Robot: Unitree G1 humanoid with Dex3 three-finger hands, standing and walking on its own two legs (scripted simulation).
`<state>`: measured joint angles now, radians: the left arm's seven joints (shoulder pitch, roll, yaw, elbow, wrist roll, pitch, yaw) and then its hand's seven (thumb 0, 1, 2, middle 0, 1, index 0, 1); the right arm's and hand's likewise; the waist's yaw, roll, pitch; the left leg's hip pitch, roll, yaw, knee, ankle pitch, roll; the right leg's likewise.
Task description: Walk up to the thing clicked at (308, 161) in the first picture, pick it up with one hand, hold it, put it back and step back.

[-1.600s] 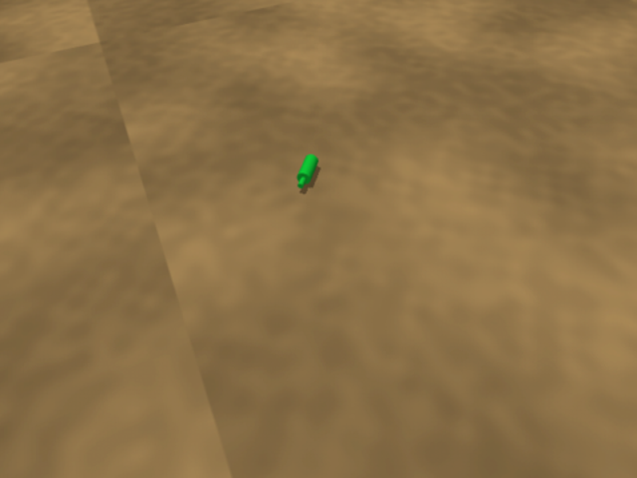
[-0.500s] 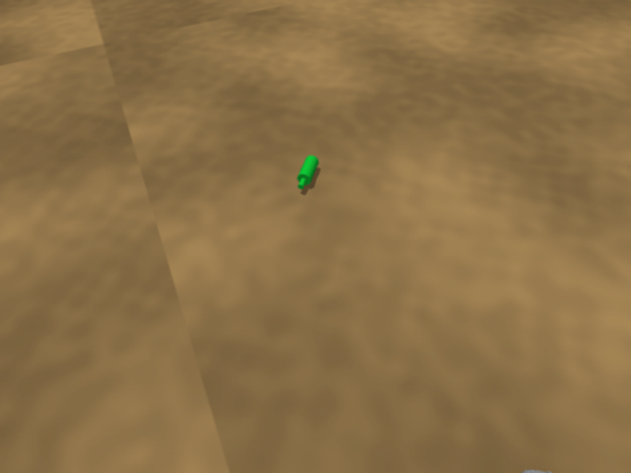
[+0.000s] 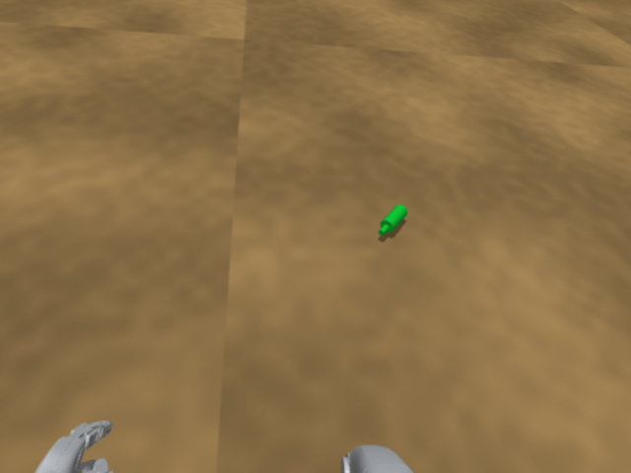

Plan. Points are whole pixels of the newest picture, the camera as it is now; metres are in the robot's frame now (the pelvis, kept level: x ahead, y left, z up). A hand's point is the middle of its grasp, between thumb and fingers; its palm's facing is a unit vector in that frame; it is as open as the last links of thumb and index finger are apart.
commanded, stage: walk up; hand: left
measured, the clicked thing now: (391, 221) +1.25 -0.44 -0.73
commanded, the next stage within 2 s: none
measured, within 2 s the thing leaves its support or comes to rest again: neither
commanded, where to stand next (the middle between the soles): +1.24 -0.90 m, yaw +53 degrees
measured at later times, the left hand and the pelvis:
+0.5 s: hand out of the picture +0.13 +0.12 -0.12, palm faces +0.36 -0.84 -0.41, open 7.4 cm; pelvis +0.22 -0.16 +0.00, yaw +20 degrees
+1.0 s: hand (305, 301) +0.44 +0.01 -0.16, palm faces +0.45 -0.81 -0.38, open 7.4 cm; pelvis +0.47 -0.32 -0.05, yaw +34 degrees
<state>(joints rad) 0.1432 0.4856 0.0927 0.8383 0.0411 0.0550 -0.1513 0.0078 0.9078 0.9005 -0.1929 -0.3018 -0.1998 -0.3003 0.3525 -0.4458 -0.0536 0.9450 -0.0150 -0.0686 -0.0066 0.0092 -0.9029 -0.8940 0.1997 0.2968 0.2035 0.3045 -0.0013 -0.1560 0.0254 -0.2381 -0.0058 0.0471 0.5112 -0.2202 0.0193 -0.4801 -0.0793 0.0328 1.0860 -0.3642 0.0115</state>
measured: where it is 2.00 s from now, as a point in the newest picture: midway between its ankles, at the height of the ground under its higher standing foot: (430, 292)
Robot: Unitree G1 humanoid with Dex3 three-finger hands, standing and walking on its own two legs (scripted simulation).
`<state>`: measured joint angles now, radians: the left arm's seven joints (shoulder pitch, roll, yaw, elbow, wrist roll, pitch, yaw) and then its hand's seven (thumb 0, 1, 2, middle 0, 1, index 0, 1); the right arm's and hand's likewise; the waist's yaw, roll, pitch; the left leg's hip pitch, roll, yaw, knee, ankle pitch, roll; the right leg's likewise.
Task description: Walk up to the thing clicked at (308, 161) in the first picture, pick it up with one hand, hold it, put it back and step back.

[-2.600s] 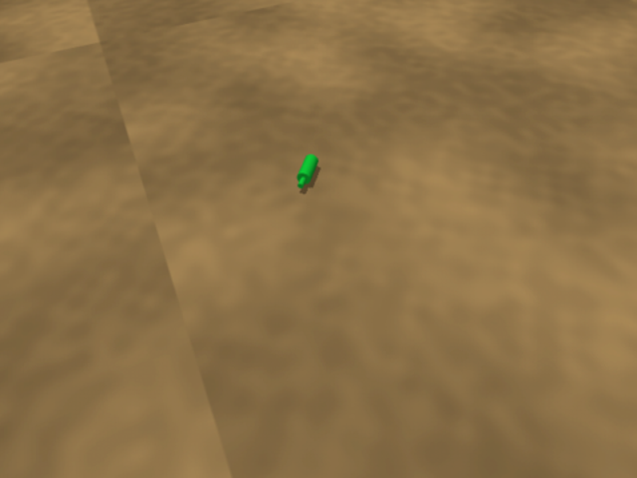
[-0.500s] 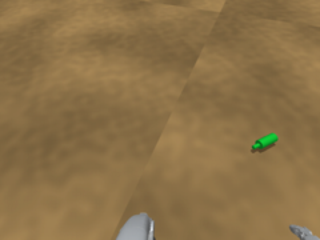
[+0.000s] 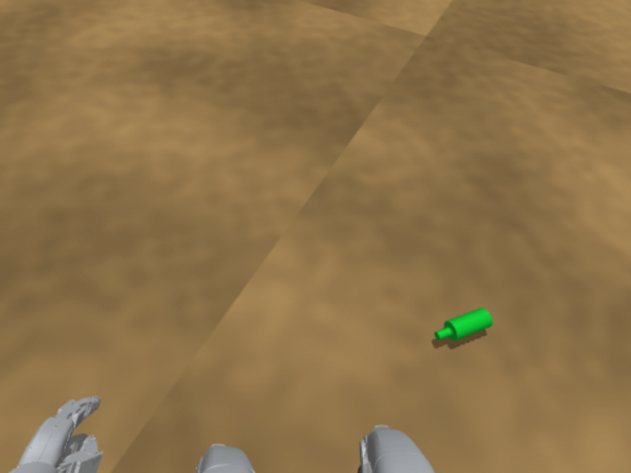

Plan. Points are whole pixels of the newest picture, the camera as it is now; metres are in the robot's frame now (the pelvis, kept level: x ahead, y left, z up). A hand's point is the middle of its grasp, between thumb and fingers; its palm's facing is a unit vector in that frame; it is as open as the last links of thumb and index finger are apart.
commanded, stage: walk up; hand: left
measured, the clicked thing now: (461, 326) +0.58 -0.54 -0.68
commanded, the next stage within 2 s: none
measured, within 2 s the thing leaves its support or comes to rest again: neither
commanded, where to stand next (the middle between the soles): +0.32 -0.91 m, yaw +20 degrees
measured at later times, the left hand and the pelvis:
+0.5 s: hand (261, 466) +0.14 +0.08 -0.13, palm faces +0.05 -0.95 -0.31, open 7.4 cm; pelvis +0.10 -0.20 +0.02, yaw +9 degrees
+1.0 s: hand (420, 418) +0.19 -0.15 -0.13, palm faces +0.17 -0.92 -0.34, open 7.4 cm; pelvis +0.19 -0.43 +0.02, yaw +15 degrees
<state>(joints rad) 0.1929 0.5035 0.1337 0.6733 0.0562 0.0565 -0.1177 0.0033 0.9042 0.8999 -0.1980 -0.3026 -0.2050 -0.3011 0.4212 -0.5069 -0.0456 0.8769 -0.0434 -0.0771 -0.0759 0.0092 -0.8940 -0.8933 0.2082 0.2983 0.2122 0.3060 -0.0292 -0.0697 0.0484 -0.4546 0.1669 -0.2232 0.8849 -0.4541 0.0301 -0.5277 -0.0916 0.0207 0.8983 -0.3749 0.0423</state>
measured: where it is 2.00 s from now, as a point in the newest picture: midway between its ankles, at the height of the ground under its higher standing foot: (589, 424)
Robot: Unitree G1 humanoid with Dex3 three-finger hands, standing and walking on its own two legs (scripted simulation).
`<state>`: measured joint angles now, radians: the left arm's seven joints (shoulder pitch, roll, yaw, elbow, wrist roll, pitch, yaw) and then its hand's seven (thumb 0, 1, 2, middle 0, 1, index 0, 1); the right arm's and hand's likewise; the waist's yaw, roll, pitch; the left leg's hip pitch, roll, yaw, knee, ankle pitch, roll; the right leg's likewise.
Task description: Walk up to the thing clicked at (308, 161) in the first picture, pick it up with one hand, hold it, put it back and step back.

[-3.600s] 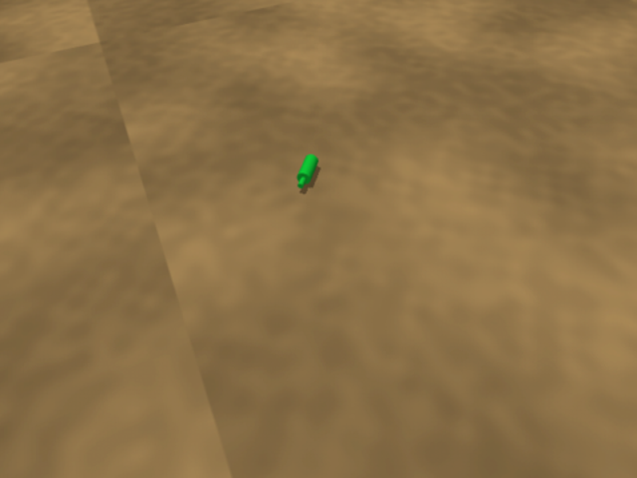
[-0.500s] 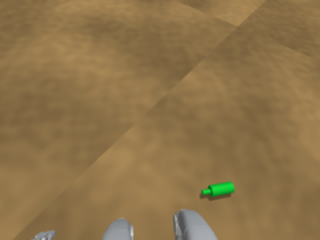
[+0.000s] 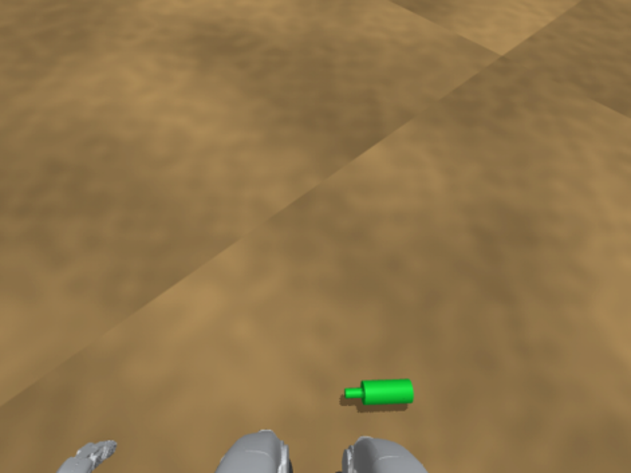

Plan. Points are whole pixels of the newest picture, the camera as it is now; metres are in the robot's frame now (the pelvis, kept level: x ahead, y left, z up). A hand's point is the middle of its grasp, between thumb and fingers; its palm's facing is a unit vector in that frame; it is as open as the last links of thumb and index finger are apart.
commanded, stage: walk up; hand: left
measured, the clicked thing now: (377, 392) +0.35 -0.20 -0.71
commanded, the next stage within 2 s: none
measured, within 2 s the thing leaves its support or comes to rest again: neither
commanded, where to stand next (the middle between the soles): +0.00 -0.49 m, yaw +5 degrees
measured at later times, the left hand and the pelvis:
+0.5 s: hand out of the picture +0.07 +0.02 -0.15, palm faces -0.08 -0.93 -0.36, open 7.4 cm; pelvis -0.03 -0.24 -0.01, yaw +0 degrees
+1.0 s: hand out of the picture +0.04 -0.18 -0.17, palm faces -0.06 -0.91 -0.41, open 7.4 cm; pelvis -0.08 -0.48 -0.04, yaw +0 degrees
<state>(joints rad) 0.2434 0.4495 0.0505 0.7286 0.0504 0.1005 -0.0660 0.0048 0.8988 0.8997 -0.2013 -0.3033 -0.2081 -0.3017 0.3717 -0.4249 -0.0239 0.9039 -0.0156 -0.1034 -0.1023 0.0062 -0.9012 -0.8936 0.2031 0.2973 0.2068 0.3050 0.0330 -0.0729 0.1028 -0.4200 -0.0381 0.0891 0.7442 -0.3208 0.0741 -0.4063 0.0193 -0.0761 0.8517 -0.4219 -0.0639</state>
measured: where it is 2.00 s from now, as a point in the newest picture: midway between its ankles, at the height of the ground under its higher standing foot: outside the picture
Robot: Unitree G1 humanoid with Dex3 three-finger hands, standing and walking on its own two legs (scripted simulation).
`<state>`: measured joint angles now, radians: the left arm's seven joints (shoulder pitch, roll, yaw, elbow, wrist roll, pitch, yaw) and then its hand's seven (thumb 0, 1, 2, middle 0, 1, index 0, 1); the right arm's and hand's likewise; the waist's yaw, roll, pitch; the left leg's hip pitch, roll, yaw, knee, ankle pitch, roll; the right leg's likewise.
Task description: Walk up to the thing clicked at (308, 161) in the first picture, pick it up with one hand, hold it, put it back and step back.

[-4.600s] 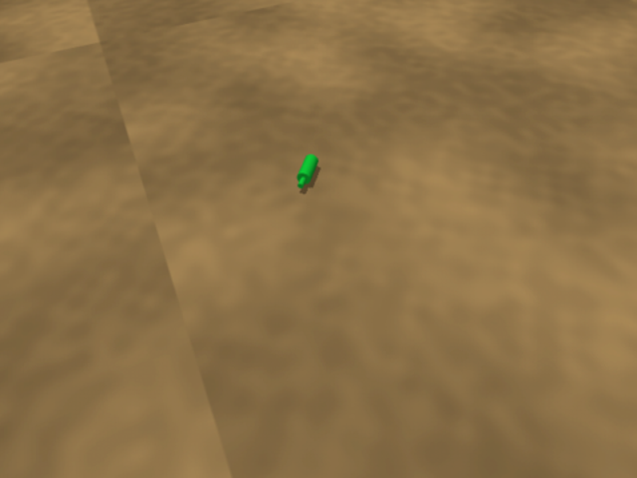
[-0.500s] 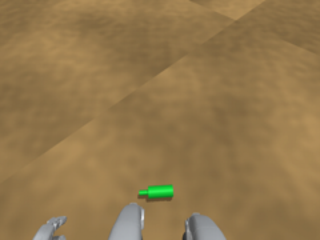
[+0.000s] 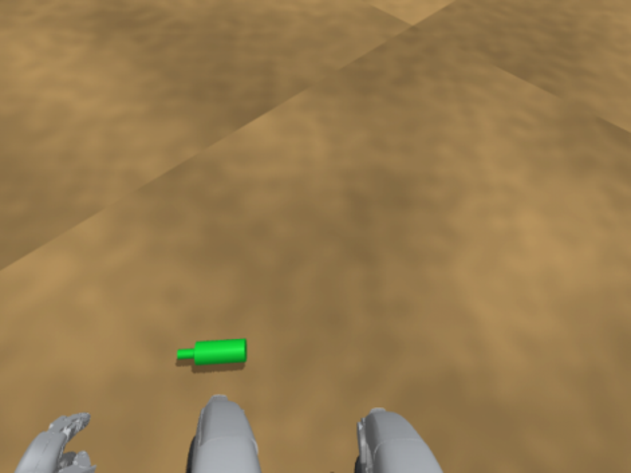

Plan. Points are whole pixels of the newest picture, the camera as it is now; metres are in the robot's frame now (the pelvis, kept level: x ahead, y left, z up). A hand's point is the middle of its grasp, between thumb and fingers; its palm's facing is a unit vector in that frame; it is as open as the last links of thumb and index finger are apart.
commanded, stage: walk up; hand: left
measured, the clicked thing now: (212, 352) +0.44 +0.28 -0.67
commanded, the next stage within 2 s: stand in 1.88 s
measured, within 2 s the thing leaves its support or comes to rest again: neither
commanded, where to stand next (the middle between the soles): +0.08 -0.01 m, yaw +4 degrees
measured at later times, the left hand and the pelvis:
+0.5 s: hand out of the picture -0.01 +0.23 -0.08, palm faces +0.12 -0.89 -0.44, open 7.4 cm; pelvis -0.01 -0.06 +0.05, yaw +6 degrees
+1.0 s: hand out of the picture +0.09 +0.23 -0.09, palm faces +0.11 -0.94 -0.32, open 7.4 cm; pelvis +0.01 -0.03 +0.07, yaw +7 degrees
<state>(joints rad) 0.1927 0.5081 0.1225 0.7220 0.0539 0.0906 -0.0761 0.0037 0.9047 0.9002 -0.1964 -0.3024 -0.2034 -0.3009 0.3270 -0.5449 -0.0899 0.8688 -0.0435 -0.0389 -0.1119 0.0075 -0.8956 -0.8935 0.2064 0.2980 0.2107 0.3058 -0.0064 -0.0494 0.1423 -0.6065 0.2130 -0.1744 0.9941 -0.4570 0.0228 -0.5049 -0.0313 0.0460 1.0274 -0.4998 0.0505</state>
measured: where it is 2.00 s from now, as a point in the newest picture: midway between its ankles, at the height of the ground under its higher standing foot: outside the picture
